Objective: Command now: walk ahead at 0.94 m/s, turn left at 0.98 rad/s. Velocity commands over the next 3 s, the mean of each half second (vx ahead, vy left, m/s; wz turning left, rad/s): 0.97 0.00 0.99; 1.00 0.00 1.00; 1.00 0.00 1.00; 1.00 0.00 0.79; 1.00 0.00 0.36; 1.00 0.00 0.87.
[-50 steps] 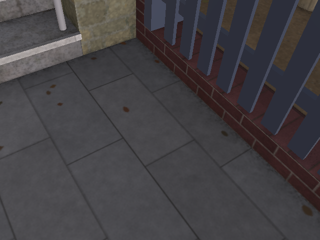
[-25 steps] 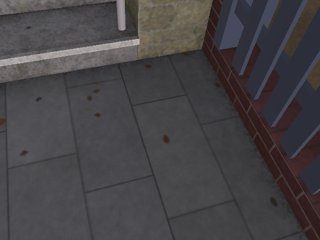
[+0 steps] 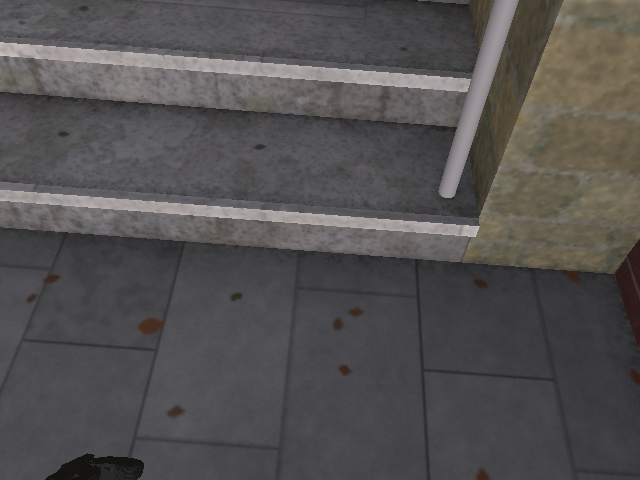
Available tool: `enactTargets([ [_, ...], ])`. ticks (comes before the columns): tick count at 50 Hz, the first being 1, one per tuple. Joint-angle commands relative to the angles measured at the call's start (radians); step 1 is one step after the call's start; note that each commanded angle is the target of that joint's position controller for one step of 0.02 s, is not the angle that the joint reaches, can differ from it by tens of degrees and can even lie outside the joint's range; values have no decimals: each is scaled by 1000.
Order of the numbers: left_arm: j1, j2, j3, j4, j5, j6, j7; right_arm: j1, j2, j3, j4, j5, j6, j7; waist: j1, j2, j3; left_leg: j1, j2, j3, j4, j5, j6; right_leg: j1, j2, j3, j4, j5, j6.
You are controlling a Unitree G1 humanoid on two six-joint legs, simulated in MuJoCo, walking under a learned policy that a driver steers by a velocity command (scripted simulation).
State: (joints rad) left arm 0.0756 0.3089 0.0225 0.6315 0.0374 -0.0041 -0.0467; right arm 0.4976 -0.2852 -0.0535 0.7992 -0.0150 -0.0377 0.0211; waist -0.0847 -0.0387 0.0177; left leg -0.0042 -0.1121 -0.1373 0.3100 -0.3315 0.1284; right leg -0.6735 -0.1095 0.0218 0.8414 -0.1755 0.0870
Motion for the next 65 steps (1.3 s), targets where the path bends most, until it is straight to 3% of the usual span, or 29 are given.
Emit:
enactTargets([
  [1,-182,76,14,-114,-18,-20,1,-100,-218,-64,-77,9,-40,-8,21,103,78,-146,186,-229,-160,230,148,85,53,-31,-185,141,-3],
  [5,13,146,43,-66,-25,-32,30,-144,-259,-76,-69,15,-45,-14,114,115,-20,-128,207,-244,4,643,69,446,108,-32,-255,82,-59],
  [7,459,231,88,42,-15,-35,74,-219,-251,-70,-75,-6,-49,-5,346,41,-242,-336,90,-162,568,675,19,944,48,-9,-206,-137,-76],
  [8,583,335,109,58,33,-46,86,-200,-67,-25,-130,12,-59,-8,332,-302,-353,-599,-45,-91,975,-10,3,1128,-232,408,-397,-695,-102],
  [9,383,314,100,21,31,-47,70,-142,-60,-1,-160,32,-58,-8,181,-469,-351,-711,-35,-69,1112,-139,14,1016,-335,888,-674,-857,-135],
  [10,208,197,81,-19,25,-40,65,-165,-118,-8,-116,12,-37,-11,132,-271,-186,-743,59,-19,1143,-24,11,854,-324,779,-655,-848,-169],
  [12,194,114,64,12,20,-38,63,-246,-150,-16,-97,-19,-11,17,129,-36,-68,-693,151,31,1043,53,-9,671,-246,442,-615,-518,-187],
  [16,293,66,45,129,-8,-84,47,-396,-57,18,-178,-28,33,64,108,-31,57,-779,221,42,986,110,-27,583,-222,121,-675,-157,-160],
  [22,286,90,49,179,-10,-119,47,-608,-64,37,-266,-21,35,96,77,21,155,-714,188,206,604,344,4,555,-123,-271,-787,241,-121],
  [26,368,177,65,194,-13,-91,61,-570,-80,33,-228,-14,23,79,37,-29,60,-512,47,350,447,272,70,749,-132,-344,-582,1106,-102],
  [29,259,238,80,142,-2,-39,64,-57,-197,-33,-68,-2,19,34,-198,-65,-191,51,-24,260,384,92,139,602,-175,-294,99,1189,-132],
  [30,270,171,69,140,15,-37,48,-60,-240,-64,-38,5,29,6,-133,67,-160,235,49,96,349,-15,160,321,-54,-271,430,280,-109],
  [31,297,70,46,36,7,-52,34,-169,-354,-85,-91,-15,47,-1,8,283,-191,407,284,-425,217,0,300,-81,116,-212,804,-341,-44],
  [32,197,123,44,-35,-6,-83,40,-99,-360,-94,-109,-24,55,-3,-47,121,-306,455,338,-656,37,-93,349,-178,104,6,818,-273,-56],
  [34,138,116,29,-28,-5,-107,44,-142,-281,-84,-64,-11,32,-14,30,-47,-49,158,309,-568,-90,7,275,-149,19,40,605,-183,-65],
  [37,184,95,21,-4,35,-54,48,-210,-195,-48,-68,3,-21,-28,137,-62,7,-131,188,-338,-68,272,245,31,-38,42,418,-241,-22],
  [41,-54,25,-9,-109,14,-41,30,-184,-190,-45,-54,0,-50,-12,94,-5,98,-370,85,-246,-136,352,202,138,-14,-32,48,-22,1],
  [43,-42,12,-12,-106,-12,-43,42,-167,-199,-55,-44,-11,-46,-10,84,103,23,-299,90,-250,-70,559,173,197,25,-35,57,64,-18],
  [45,9,75,3,-114,22,-39,66,-107,-210,-64,-43,6,-33,-25,102,30,-40,2,135,-316,138,828,137,45,21,82,120,-267,-84],
  [46,78,65,-7,-106,18,-55,67,-191,-228,-66,-62,8,-27,-37,172,5,-80,-81,102,-265,237,1034,89,283,76,74,-124,-332,-117],
  [48,442,153,49,12,-28,-67,91,-310,-227,-69,-59,-1,-39,-20,365,44,-260,-239,22,-249,660,1006,39,843,101,-5,-402,27,-100],
  [49,570,179,62,95,3,-66,103,-351,-68,-30,-95,-4,-63,-19,348,-79,-227,-584,-51,-159,929,49,21,1136,-75,78,-360,106,-109],
  [50,564,252,67,70,41,-67,94,-280,10,8,-174,20,-75,-39,227,-221,-242,-851,-74,-60,1103,-224,2,1244,-369,472,-331,615,-112],
  [51,485,171,71,60,46,-61,78,-224,-63,0,-143,2,-51,-54,198,-154,-230,-932,22,11,1160,-157,-8,1192,-384,503,-314,764,-154],
  [53,370,20,41,55,47,-68,61,-346,-67,-4,-156,-29,-6,-34,182,-36,-54,-1025,79,61,1327,-57,-19,959,-319,383,-387,444,-191],
  [58,317,-35,29,194,-4,-116,26,-565,44,45,-339,-11,33,25,45,-80,133,-926,71,128,1153,-22,13,513,-114,-145,-587,624,-5],
  [60,245,-10,33,182,-13,-131,44,-526,18,48,-341,-24,49,41,-13,-64,117,-750,53,234,904,114,14,437,-80,-256,-612,836,5],
  [63,245,181,73,134,-44,-154,56,-340,-102,3,-276,-23,65,40,-106,-73,-116,-227,-44,327,595,265,19,469,-105,-245,-340,1471,-5],
  [65,171,182,84,96,-56,-109,60,-28,-169,-42,-161,-12,60,21,-243,-82,-178,74,23,200,382,361,102,411,-138,-183,125,1189,-32],
])
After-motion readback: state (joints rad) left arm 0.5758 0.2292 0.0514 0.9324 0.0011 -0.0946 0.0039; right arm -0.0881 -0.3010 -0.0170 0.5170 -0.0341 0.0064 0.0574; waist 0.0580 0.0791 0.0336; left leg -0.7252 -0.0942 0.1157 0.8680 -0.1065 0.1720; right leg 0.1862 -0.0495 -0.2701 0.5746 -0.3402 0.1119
